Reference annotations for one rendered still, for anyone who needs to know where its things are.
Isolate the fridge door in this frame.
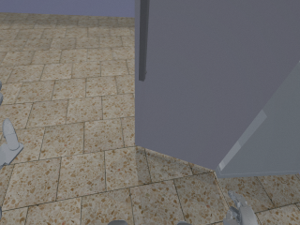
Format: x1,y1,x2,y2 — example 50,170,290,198
134,0,300,171

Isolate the robot right hand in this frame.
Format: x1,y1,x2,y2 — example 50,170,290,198
223,190,259,225

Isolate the robot left hand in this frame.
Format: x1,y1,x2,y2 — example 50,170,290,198
0,81,24,170

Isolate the handle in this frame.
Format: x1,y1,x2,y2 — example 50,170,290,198
139,0,150,82

